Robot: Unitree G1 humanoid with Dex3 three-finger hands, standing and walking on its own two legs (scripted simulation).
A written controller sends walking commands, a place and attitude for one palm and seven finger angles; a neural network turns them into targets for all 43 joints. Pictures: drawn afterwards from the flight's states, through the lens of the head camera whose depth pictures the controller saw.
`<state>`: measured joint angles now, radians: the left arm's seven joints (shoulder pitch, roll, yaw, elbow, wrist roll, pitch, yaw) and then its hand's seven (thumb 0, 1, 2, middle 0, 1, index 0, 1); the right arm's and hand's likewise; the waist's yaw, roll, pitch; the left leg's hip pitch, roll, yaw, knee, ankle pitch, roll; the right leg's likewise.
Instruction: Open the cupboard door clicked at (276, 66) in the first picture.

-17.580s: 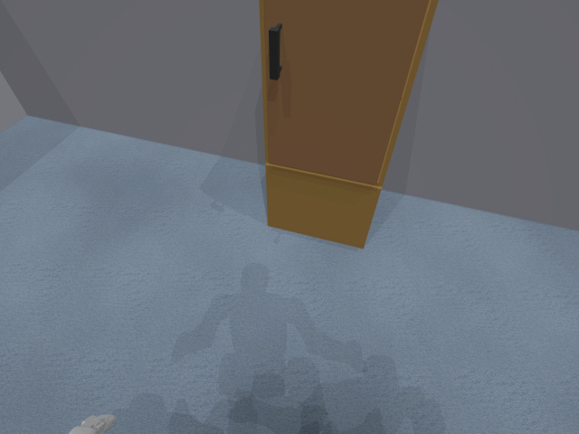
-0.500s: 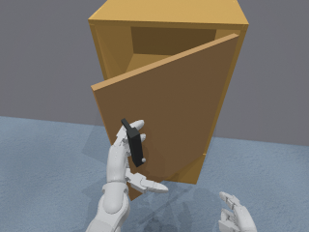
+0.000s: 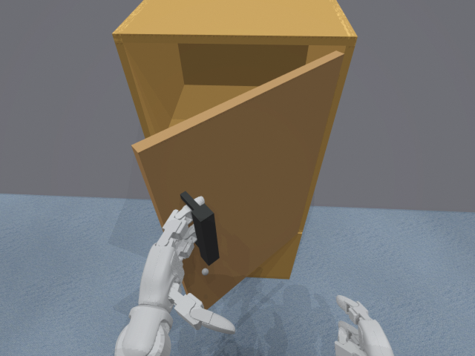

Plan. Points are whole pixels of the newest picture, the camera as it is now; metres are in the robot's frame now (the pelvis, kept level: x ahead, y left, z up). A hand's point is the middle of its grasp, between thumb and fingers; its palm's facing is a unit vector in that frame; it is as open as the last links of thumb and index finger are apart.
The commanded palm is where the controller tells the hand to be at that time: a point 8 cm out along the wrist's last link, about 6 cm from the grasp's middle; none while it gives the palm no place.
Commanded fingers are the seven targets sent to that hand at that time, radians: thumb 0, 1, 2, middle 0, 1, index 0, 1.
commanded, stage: slide the hand sideways off the handle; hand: left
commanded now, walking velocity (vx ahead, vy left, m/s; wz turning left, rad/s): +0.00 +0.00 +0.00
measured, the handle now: (199, 228) +0.30 +0.08 +0.09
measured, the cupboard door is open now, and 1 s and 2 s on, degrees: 44 42 42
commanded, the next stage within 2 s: draw the hand back to the body in 0.60 s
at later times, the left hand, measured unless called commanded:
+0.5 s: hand (160, 302) +0.18 +0.12 +0.08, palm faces -0.03 -1.00 -0.01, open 16.3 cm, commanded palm +0.15 +0.17 +0.09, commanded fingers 0.00 -0.50 0.30 -0.15 -0.30 -0.15 -0.30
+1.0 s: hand (122, 306) +0.17 +0.16 +0.11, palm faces -0.03 -1.00 -0.04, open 16.3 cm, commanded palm +0.14 +0.22 +0.12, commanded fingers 0.00 -0.50 0.30 -0.15 -0.30 -0.15 -0.30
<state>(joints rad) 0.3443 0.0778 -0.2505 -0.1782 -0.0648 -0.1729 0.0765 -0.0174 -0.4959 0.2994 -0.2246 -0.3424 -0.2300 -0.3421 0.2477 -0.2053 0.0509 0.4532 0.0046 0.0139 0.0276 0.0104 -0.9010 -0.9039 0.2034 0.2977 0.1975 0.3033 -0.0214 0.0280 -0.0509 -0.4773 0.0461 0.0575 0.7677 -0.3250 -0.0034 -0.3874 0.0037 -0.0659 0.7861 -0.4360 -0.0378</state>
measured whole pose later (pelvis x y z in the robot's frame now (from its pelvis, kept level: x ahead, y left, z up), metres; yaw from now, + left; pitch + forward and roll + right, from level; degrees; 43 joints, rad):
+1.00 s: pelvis +0.00 +0.01 -0.01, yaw +2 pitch +4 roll -2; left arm 0.62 0.22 0.01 -0.46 -0.23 -0.17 -0.15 -0.02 -0.50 0.30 -0.15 -0.30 -0.15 -0.30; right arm 0.28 -0.22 0.04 0.42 0.05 -0.09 -0.04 0.01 -0.90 -0.90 0.20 0.30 0.20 0.30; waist 0.01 0.06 -0.11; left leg -0.60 0.04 0.01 0.91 -0.39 0.01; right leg -0.46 0.00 -0.10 0.87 -0.48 -0.02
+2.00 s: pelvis +0.03 +0.03 +0.03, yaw +0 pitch -3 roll -1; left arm 0.49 0.35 0.33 -0.43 -0.08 -0.05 0.13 0.00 0.76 0.84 -0.20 -0.30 -0.21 -0.31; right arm 0.19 -0.23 0.03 0.61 0.00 -0.07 -0.06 0.01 -0.90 -0.90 0.21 0.30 0.20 0.30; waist 0.07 0.05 0.01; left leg -0.16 0.01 0.08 0.44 -0.23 0.03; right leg -0.04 -0.01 -0.05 0.38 -0.28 0.00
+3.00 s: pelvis -0.05 +0.04 +0.02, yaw -2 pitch -1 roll -2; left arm 0.58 0.43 0.42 -0.53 -0.04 -0.17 0.15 0.01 0.89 0.90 -0.21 -0.30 -0.22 -0.31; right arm 0.21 -0.23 -0.01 0.52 0.02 -0.02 -0.07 0.01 -0.90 -0.90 0.20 0.30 0.20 0.30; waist 0.00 0.02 0.06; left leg -0.38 0.04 0.10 0.53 -0.15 0.06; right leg -0.28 0.01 -0.02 0.51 -0.21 0.02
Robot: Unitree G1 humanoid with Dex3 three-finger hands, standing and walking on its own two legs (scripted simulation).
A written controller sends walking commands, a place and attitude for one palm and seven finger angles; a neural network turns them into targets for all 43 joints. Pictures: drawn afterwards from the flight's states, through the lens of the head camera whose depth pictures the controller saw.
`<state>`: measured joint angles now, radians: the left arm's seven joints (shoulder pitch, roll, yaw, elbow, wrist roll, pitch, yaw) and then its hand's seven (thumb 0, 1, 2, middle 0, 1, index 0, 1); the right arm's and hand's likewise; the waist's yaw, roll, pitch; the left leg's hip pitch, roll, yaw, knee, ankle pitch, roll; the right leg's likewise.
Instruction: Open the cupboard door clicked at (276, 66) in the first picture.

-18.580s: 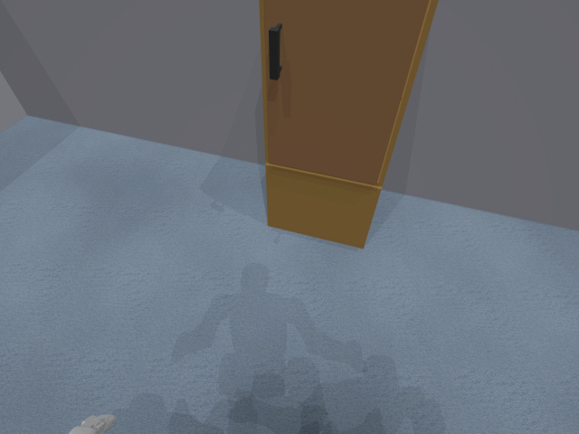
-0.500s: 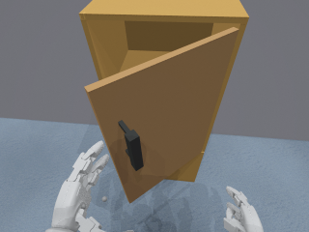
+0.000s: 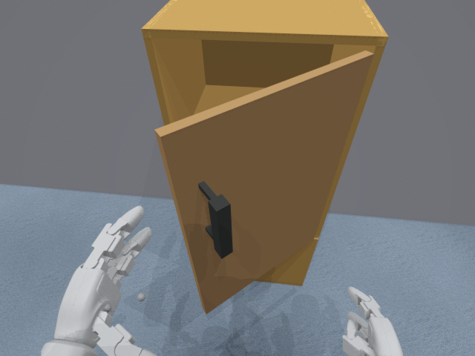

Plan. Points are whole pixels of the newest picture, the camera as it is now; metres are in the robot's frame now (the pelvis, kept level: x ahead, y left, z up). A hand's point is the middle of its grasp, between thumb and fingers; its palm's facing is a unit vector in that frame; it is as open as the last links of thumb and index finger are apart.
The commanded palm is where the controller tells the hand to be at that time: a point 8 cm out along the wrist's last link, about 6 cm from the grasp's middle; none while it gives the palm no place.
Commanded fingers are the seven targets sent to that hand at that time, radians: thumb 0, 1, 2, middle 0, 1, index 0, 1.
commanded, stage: draw the hand back to the body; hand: left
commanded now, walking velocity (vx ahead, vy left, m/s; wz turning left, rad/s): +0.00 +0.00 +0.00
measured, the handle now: (214, 220) +0.31 +0.06 +0.10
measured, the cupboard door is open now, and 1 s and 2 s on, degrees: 42 42 42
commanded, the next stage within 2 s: step back with the hand held close in 1.28 s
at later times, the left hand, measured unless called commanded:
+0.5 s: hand (75, 267) +0.19 +0.22 +0.15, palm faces +0.25 -0.92 -0.30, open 13.9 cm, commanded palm +0.15 +0.27 +0.18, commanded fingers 0.00 0.23 0.62 -0.18 -0.30 -0.18 -0.30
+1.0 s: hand (28, 218) +0.23 +0.27 +0.20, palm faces +0.43 -0.82 -0.38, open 8.1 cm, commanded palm +0.18 +0.31 +0.22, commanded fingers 0.00 0.90 0.90 -0.20 -0.30 -0.20 -0.30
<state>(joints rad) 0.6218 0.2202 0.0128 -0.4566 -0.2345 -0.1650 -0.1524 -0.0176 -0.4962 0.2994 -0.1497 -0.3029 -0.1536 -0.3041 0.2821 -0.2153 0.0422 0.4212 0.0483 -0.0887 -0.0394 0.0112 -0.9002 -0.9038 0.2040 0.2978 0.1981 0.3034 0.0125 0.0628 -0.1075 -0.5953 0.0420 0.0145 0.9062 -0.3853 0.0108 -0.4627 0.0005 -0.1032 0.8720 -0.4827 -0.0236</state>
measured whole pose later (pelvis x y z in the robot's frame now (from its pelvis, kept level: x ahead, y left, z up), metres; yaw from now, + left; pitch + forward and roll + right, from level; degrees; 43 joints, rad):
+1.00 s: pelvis +0.03 +0.01 +0.05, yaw -2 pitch -3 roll -1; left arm 0.49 0.35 0.33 -0.43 -0.08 -0.05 0.13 0.00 0.76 0.84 -0.20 -0.30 -0.21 -0.31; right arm 0.19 -0.23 0.03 0.61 0.00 -0.07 -0.06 0.01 -0.90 -0.90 0.21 0.30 0.20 0.30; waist 0.07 0.05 0.01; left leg -0.16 0.01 0.08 0.44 -0.23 0.03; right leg -0.04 -0.01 -0.05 0.38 -0.28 0.00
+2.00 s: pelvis -0.05 +0.03 +0.04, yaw -3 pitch -1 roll -2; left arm 0.58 0.43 0.42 -0.53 -0.04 -0.17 0.15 0.01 0.89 0.90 -0.21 -0.30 -0.22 -0.31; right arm 0.21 -0.23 -0.01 0.52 0.02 -0.02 -0.07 0.01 -0.90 -0.90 0.20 0.30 0.20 0.30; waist 0.00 0.02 0.06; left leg -0.38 0.04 0.10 0.53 -0.15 0.06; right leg -0.28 0.01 -0.02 0.51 -0.21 0.02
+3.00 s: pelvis -0.23 +0.07 +0.04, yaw -7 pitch -2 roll +0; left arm 0.48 0.39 0.40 -0.44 -0.05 -0.16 0.15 0.01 0.89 0.90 -0.21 -0.30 -0.21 -0.31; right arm 0.24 -0.22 0.00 0.65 0.00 -0.11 -0.06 0.01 -0.90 -0.90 0.20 0.30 0.20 0.30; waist -0.04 -0.06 -0.02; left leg -0.32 -0.04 0.05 0.51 -0.16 0.06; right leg -0.16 0.00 0.01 0.65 -0.46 0.01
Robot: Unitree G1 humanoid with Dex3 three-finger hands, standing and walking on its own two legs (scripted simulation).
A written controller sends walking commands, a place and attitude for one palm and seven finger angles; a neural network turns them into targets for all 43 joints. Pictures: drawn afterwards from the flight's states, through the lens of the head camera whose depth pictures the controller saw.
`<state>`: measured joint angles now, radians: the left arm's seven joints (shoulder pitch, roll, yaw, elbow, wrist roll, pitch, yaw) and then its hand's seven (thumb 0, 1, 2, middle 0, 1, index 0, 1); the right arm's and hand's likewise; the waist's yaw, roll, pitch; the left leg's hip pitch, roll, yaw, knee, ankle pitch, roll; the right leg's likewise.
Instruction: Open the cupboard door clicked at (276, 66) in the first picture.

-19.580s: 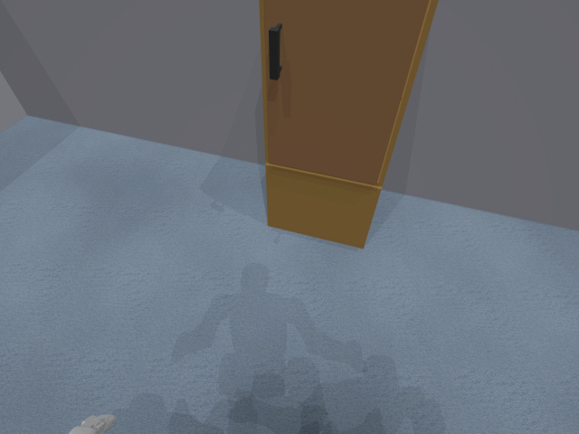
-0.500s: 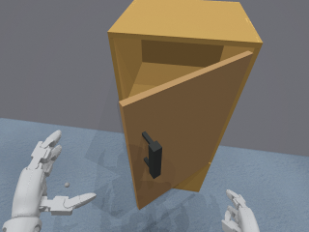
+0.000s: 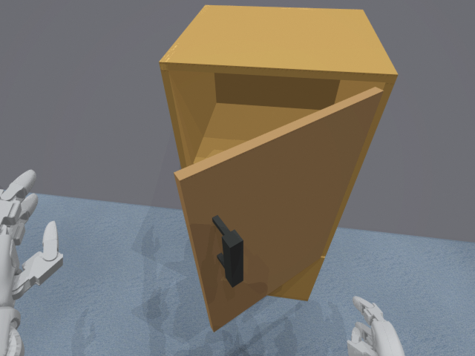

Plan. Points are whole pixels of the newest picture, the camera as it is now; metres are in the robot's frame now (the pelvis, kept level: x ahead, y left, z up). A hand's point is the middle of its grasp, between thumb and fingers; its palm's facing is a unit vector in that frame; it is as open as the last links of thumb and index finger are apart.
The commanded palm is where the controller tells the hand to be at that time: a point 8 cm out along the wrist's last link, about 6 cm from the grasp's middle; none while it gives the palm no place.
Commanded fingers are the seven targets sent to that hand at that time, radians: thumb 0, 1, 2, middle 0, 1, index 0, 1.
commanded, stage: draw the hand back to the body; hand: left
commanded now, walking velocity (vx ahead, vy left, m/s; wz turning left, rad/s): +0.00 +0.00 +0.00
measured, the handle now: (226, 251) +0.27 +0.06 +0.05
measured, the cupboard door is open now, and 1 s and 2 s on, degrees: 42 42 42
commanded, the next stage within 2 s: step back with the hand held close in 0.28 s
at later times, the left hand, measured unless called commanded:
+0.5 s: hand (60, 258) +0.18 +0.25 +0.16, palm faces +0.45 -0.79 -0.42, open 7.4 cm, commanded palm +0.13 +0.28 +0.17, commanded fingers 0.00 0.90 0.90 -0.20 -0.30 -0.20 -0.30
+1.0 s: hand (19, 304) +0.12 +0.27 +0.15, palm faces +0.36 -0.79 -0.49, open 7.4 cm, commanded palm +0.06 +0.31 +0.17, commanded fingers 0.00 0.90 0.90 -0.20 -0.30 -0.20 -0.30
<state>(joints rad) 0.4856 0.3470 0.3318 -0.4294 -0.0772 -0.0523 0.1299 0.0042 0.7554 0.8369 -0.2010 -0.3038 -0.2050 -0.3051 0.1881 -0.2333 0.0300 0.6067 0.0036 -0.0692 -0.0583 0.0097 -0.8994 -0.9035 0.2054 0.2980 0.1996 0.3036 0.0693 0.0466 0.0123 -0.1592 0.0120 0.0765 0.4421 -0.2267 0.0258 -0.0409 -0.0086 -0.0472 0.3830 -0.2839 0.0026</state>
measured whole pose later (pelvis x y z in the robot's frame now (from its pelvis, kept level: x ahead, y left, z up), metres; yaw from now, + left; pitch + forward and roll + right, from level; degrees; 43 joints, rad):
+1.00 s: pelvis -0.08 +0.02 -0.01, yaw -1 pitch -1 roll -2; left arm 0.58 0.43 0.42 -0.53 -0.04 -0.17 0.15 0.01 0.89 0.90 -0.21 -0.30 -0.22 -0.31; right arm 0.21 -0.23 -0.01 0.52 0.02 -0.02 -0.07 0.01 -0.90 -0.90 0.20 0.30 0.20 0.30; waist 0.00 0.02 0.06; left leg -0.38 0.04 0.10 0.53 -0.15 0.06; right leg -0.28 0.01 -0.02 0.51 -0.21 0.02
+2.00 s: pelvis -0.27 +0.04 -0.01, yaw -5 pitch -2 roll +0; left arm 0.48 0.39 0.40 -0.44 -0.05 -0.16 0.15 0.01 0.89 0.90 -0.21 -0.30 -0.21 -0.31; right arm 0.24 -0.22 0.00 0.65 0.00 -0.11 -0.06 0.01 -0.90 -0.90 0.20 0.30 0.20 0.30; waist -0.04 -0.06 -0.02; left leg -0.32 -0.04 0.05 0.51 -0.16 0.06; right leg -0.16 0.00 0.01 0.65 -0.46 0.01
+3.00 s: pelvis -0.30 +0.06 +0.00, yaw +0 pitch -1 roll -1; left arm 0.29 0.20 0.04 1.04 0.01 0.02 0.02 -0.04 1.01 0.90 -0.20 -0.30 -0.21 -0.30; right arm 0.28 -0.17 0.01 1.05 -0.03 0.04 -0.02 0.00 -0.91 -0.90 0.20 0.30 0.20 0.30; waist 0.01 -0.02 0.07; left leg -0.23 0.04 0.02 0.50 -0.24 -0.02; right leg -0.18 0.01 -0.14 0.44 -0.24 -0.05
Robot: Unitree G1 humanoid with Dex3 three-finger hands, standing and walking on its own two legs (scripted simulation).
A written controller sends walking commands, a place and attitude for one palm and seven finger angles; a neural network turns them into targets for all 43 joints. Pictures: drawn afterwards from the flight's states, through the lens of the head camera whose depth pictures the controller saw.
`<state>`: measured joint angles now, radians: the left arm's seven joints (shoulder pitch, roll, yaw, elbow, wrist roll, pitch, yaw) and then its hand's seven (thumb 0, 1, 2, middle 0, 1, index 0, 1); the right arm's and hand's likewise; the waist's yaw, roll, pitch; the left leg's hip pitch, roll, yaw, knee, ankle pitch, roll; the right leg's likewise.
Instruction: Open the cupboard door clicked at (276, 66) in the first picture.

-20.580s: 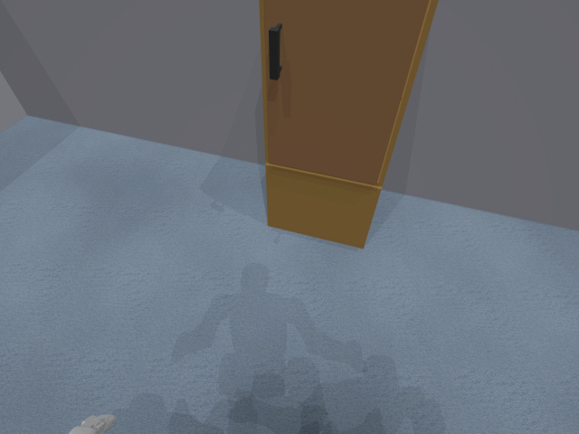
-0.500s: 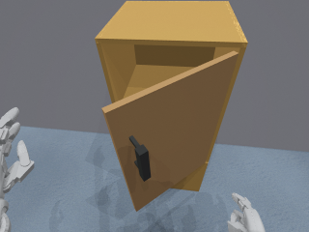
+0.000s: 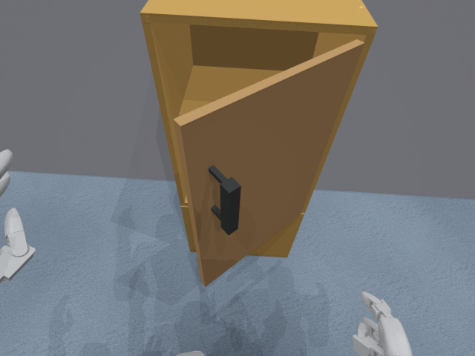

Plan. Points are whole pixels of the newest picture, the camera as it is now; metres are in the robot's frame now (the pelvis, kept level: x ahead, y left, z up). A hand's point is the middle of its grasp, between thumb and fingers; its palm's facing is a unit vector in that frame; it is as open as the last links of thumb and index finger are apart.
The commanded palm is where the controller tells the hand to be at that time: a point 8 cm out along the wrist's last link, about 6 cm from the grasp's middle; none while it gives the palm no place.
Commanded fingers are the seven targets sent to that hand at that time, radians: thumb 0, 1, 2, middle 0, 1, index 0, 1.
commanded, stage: step back with the hand held close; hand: left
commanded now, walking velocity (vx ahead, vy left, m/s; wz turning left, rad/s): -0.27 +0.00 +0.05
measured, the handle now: (222, 200) +0.36 +0.05 +0.06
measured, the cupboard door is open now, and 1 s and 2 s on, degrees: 42 42 42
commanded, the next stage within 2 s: stop stepping back and stand still in 0.44 s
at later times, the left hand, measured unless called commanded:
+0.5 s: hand out of the picture +0.11 +0.30 +0.18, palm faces +0.47 -0.79 -0.39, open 7.4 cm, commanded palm +0.04 +0.33 +0.18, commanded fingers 0.00 0.90 0.90 -0.20 -0.30 -0.20 -0.30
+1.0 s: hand out of the picture +0.05 +0.27 +0.16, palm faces +0.37 -0.86 -0.36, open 7.4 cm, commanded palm -0.02 +0.31 +0.18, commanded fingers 0.00 0.90 0.90 -0.20 -0.30 -0.20 -0.30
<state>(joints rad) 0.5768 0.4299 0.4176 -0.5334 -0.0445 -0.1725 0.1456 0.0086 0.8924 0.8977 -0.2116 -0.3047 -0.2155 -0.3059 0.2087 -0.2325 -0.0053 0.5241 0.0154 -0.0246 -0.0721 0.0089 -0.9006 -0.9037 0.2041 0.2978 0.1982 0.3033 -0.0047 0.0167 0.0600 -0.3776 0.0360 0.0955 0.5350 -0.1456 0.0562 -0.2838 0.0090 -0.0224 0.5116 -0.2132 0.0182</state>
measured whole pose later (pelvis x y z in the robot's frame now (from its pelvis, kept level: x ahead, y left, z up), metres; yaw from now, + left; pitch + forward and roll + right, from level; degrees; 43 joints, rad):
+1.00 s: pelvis -0.18 +0.02 +0.00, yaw -4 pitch -2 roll +0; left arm 0.48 0.39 0.40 -0.44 -0.05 -0.16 0.15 0.01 0.89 0.90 -0.21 -0.30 -0.21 -0.31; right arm 0.24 -0.22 0.00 0.65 0.00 -0.11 -0.06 0.01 -0.90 -0.90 0.20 0.30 0.20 0.30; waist -0.04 -0.06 -0.02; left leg -0.32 -0.04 0.05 0.51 -0.16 0.06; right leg -0.16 0.00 0.01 0.65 -0.46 0.01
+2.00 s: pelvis -0.21 +0.03 +0.01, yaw +1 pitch -1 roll -1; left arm 0.29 0.20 0.04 1.04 0.01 0.02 0.02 -0.04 1.01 0.90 -0.20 -0.30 -0.21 -0.30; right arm 0.28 -0.17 0.01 1.05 -0.03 0.04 -0.02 0.00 -0.91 -0.90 0.20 0.30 0.20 0.30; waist 0.01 -0.02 0.07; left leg -0.23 0.04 0.02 0.50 -0.24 -0.02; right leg -0.18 0.01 -0.14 0.44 -0.24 -0.05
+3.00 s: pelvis -0.22 +0.06 +0.01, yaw -1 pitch -2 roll +0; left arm 0.31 0.10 0.02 1.16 0.01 -0.01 0.04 0.00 0.91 0.90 -0.20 -0.30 -0.20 -0.30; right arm 0.31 -0.11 0.01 1.14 -0.03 0.01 -0.03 0.00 -0.91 -0.90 0.20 0.30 0.20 0.30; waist -0.01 0.01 0.04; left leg -0.20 0.01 0.08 0.43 -0.20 0.02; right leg -0.19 -0.03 -0.08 0.44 -0.22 -0.01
